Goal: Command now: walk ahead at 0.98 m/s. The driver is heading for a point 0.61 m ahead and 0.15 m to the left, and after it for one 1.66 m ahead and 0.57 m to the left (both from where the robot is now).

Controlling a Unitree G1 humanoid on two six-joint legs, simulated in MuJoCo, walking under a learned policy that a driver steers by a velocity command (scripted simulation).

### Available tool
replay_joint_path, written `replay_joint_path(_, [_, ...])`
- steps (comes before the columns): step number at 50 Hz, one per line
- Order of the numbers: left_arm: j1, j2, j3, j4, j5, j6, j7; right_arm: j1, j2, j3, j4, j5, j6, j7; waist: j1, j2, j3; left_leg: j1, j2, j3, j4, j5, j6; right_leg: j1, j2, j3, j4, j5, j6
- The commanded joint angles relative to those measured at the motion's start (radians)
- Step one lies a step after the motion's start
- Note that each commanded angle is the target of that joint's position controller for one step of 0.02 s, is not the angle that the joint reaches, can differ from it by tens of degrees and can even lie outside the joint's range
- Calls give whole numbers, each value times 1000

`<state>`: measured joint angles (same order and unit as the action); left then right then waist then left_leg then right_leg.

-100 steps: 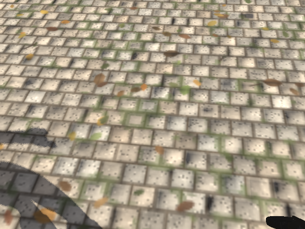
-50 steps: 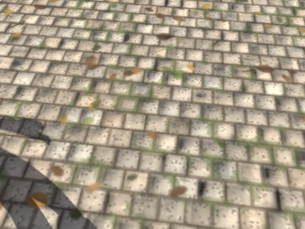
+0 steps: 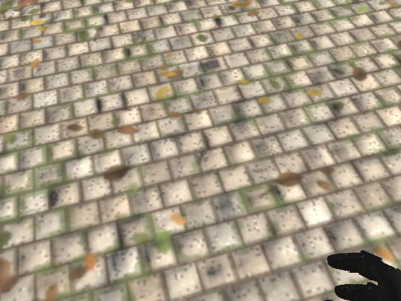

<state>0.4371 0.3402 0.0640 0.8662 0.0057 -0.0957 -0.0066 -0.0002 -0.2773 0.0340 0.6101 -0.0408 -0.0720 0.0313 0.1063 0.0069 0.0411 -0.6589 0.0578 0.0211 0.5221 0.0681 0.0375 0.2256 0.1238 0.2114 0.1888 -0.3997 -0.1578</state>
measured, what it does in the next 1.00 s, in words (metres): walks ahead, turning left: left foot, then right foot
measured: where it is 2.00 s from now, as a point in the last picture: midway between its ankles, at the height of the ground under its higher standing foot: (228, 213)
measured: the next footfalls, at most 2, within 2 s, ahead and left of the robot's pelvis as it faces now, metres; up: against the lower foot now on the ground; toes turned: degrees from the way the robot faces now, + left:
left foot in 0.04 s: +0.26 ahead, +0.13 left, +0.00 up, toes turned +1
right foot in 0.46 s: +0.67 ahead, -0.04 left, +0.00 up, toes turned +19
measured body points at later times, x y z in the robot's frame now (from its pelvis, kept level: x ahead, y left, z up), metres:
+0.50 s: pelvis +0.49 +0.05 +0.00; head +0.53 +0.05 +0.45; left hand +0.69 +0.32 -0.04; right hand +0.52 -0.25 -0.13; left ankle +0.25 +0.11 -0.66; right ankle +0.63 -0.05 -0.72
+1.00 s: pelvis +0.72 +0.11 +0.00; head +0.77 +0.16 +0.45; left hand +0.67 +0.42 -0.12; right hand +1.04 +0.03 -0.08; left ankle +0.77 +0.25 -0.72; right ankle +0.79 -0.03 -0.61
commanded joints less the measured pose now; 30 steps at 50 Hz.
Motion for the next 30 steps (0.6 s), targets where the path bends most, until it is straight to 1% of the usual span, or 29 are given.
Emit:
replay_joint_path(1, [-45, 215, 51, -23, 48, 1, 20, 363, -199, -86, 70, 25, -7, -30, -246, -135, -214, 532, -123, 81, 12, -147, 66, -98, -222, -51, 458, 1365, 13])
replay_joint_path(2, [-112, 185, 44, -31, 61, 10, 25, 589, -241, -108, 137, 27, 3, -48, -370, -105, -276, 758, -62, 35, 50, -243, 94, -261, -181, -95, 780, 1227, 25])
replay_joint_path(3, [-35, 33, 6, -81, 26, 1, 11, 652, -346, -142, 159, -4, 4, -54, -287, 235, -357, 1033, 174, -432, 44, -472, 241, -657, -7, -144, 1290, 426, 88])
replay_joint_path(4, [7, 17, -17, -101, 17, -24, -7, 566, -304, -140, 170, 9, 13, -26, -205, 345, -388, 1080, 246, -933, -219, -571, 310, -896, 53, -99, 1367, -30, 87])
replay_joint_path(5, [-89, 53, -24, -114, 23, -27, -1, 421, -227, -133, 141, 11, 9, -14, -179, 169, -228, 956, 229, -843, -252, -638, 311, -980, -59, -70, 1342, 84, 70])
replay_joint_path(6, [-180, 76, -29, -131, 39, -31, -4, 399, -165, -122, 149, 23, 7, -6, -178, 16, -160, 814, 198, -730, -258, -586, 289, -948, -105, -77, 1265, 137, 72])
replay_joint_path(7, [-247, 75, -34, -156, 54, -29, -8, 414, -130, -112, 171, 22, 6, -6, -166, -42, -91, 689, 154, -639, -271, -513, 263, -920, -132, -89, 1181, 137, 78])
replay_joint_path(8, [-269, 55, -42, -188, 72, -18, -12, 431, -105, -101, 201, 23, 4, -12, -130, -36, -37, 581, 111, -583, -287, -466, 254, -897, -147, -93, 1122, 120, 99])
replay_joint_path(9, [-271, 35, -53, -202, 82, -4, -17, 442, -110, -99, 223, 26, -2, -17, -102, -6, -1, 514, 84, -549, -304, -440, 256, -889, -165, -99, 1065, 93, 117])
replay_joint_path(10, [-275, 25, -61, -218, 84, 6, -20, 452, -125, -103, 232, 29, -9, -19, -86, 16, 20, 472, 70, -529, -323, -424, 265, -897, -181, -107, 1005, 66, 134])
replay_joint_path(11, [-307, 21, -70, -240, 84, 13, -22, 452, -142, -108, 231, 31, -15, -20, -80, 21, 44, 413, 63, -505, -353, -409, 272, -897, -198, -123, 927, 62, 151])
replay_joint_path(12, [-368, 25, -79, -272, 75, 11, -27, 440, -156, -114, 221, 30, -18, -22, -85, 25, 71, 341, 49, -477, -395, -381, 273, -869, -205, -148, 816, 119, 168])
replay_joint_path(13, [-430, 22, -87, -298, 62, 9, -34, 427, -162, -119, 213, 30, -20, -24, -94, 32, 90, 274, 28, -444, -425, -351, 260, -810, -203, -169, 697, 205, 183])
replay_joint_path(14, [-477, 8, -96, -315, 48, 7, -41, 416, -169, -126, 207, 33, -21, -22, -107, 45, 96, 221, -3, -403, -444, -318, 235, -721, -192, -187, 576, 296, 191])
replay_joint_path(15, [-504, -3, -102, -323, 37, 7, -45, 414, -181, -133, 205, 40, -23, -17, -122, 51, 87, 189, -16, -382, -458, -261, 212, -628, -174, -207, 496, 388, 195])
replay_joint_path(16, [-514, -3, -100, -324, 30, 7, -44, 431, -192, -139, 207, 48, -26, -11, -140, 48, 67, 200, -5, -389, -464, -181, 197, -562, -158, -219, 463, 472, 193])
replay_joint_path(17, [-517, 9, -95, -324, 27, 7, -39, 449, -199, -143, 211, 54, -27, -7, -150, 50, 52, 258, 4, -394, -439, -95, 183, -545, -152, -215, 430, 508, 189])
replay_joint_path(19, [-514, 35, -83, -324, 31, 3, -26, 485, -205, -149, 223, 55, -19, -12, -163, 44, 18, 409, 11, -400, -339, 51, 151, -538, -134, -208, 352, 467, 179])
replay_joint_path(20, [-474, 55, -72, -313, 33, -1, -17, 497, -215, -152, 229, 51, -15, -17, -148, 40, -23, 469, 10, -394, -239, 195, 132, -486, -111, -211, 327, 394, 169])
replay_joint_path(21, [-372, 81, -56, -283, 37, -8, -3, 504, -235, -158, 236, 45, -9, -19, -103, 21, -88, 507, -24, -363, -50, 377, 101, -379, -77, -226, 299, 323, 155])
replay_joint_path(22, [-232, 106, -41, -254, 46, -19, 14, 479, -244, -162, 232, 50, -10, -17, -28, 18, -162, 435, -76, -343, 183, 372, 66, -199, -127, -193, 285, 350, 138])
replay_joint_path(23, [-42, 175, -15, -237, 70, -27, 36, 454, -159, -143, 199, 61, -19, -20, 41, -30, -293, 299, -116, -288, 474, 102, 45, 18, -346, -10, 289, 221, 101])
replay_joint_path(24, [-6, 242, 7, -231, 91, -14, 36, 583, -8, -104, 162, 104, -9, -43, -31, -303, -488, 22, -208, -148, 815, -695, 7, 296, -717, 413, 296, 527, -28])
replay_joint_path(25, [-31, 196, 15, -229, 57, 4, 31, 518, -125, -117, 158, 60, 15, -58, -23, -192, -471, -65, -120, -111, 903, -608, 16, 211, -661, 460, 287, 595, -49])
replay_joint_path(26, [-93, 84, -14, -229, 47, 2, 27, 396, -146, -128, 150, 40, 26, -56, -21, -117, -303, -92, -78, -93, 856, -525, 13, 67, -587, 240, 283, 755, -15])
replay_joint_path(27, [-172, 52, -12, -242, -10, 0, 30, 370, -113, -123, 100, 91, 25, -61, -37, -209, -198, -136, -23, -119, 870, -507, -38, 14, -503, 97, 252, 864, -10])
replay_joint_path(28, [-209, 19, -18, -229, -13, 2, 32, 341, -131, -130, 93, 92, 32, -58, -58, -196, -164, -134, 5, -107, 845, -476, -51, -57, -462, 16, 237, 849, 8])
replay_joint_path(29, [-235, 8, -17, -219, 0, 1, 36, 331, -111, -133, 68, 91, 46, -50, -91, -186, -113, -99, 28, -96, 811, -458, -55, -148, -433, -55, 201, 835, 18])
replay_joint_path(30, [-271, -2, -12, -212, 1, -1, 36, 310, -83, -128, 42, 95, 61, -44, -111, -160, -78, -75, 41, -84, 738, -454, -56, -218, -424, -107, 157, 778, 18])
